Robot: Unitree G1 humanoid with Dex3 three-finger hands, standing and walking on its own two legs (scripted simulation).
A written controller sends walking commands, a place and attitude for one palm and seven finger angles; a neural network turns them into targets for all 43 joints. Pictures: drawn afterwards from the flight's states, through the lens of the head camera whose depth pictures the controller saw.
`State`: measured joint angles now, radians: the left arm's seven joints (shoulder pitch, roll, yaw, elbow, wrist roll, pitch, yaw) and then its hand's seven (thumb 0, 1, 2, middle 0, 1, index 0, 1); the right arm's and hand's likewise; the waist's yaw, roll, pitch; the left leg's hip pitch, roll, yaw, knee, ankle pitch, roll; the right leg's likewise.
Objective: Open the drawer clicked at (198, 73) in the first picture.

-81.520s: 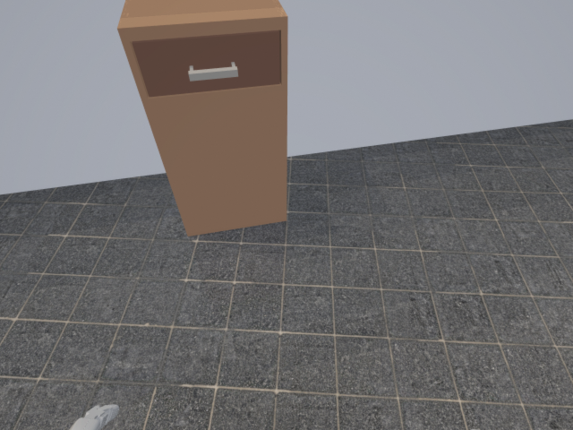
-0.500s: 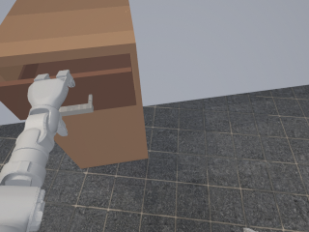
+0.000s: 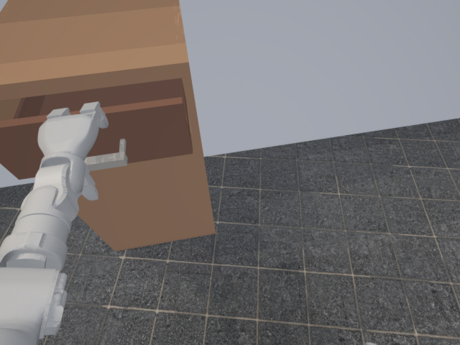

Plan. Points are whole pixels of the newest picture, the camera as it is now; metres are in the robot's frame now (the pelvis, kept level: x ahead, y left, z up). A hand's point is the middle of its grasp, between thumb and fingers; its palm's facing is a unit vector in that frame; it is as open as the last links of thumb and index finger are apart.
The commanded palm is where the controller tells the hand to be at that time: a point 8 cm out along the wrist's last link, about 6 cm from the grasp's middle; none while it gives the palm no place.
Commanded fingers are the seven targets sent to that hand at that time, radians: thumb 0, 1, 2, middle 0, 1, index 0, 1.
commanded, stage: move the hooked fingers above the handle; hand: left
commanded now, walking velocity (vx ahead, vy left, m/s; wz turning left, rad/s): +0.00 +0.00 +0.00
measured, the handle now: (92, 155) +0.48 +0.30 +0.01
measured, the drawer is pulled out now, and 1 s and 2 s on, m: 0.08 0.08 0.08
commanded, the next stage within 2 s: lower the fingers behind the handle in 1.24 s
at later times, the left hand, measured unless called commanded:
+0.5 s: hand (68, 156) +0.43 +0.30 +0.07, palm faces +0.03 -0.01 -1.00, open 13.8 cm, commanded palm +0.40 +0.30 +0.13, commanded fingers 0.00 -0.50 0.30 -0.30 -1.20 -0.30 -1.20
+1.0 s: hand (49, 158) +0.41 +0.32 +0.09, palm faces +0.05 +0.02 -1.00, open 13.8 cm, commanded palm +0.38 +0.30 +0.13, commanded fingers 0.00 -0.50 0.30 -0.30 -1.20 -0.30 -1.20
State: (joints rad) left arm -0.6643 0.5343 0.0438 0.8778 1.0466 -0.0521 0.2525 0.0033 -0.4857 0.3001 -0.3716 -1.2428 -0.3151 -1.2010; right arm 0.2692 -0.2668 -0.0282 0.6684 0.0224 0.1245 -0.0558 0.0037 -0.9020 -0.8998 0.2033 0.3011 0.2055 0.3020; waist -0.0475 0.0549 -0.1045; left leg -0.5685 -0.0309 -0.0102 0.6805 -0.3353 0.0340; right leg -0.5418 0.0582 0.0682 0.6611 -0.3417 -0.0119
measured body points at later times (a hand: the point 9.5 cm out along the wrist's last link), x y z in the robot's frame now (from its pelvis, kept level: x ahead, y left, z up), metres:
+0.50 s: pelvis +0.01 +0.00 +0.00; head +0.07 -0.01 +0.45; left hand +0.43 +0.30 +0.13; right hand +0.11 -0.27 -0.13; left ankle -0.01 +0.10 -0.72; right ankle -0.02 -0.12 -0.72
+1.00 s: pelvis +0.00 +0.01 +0.00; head +0.05 -0.01 +0.45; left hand +0.41 +0.32 +0.15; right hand +0.09 -0.25 -0.13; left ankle -0.01 +0.10 -0.72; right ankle -0.02 -0.12 -0.72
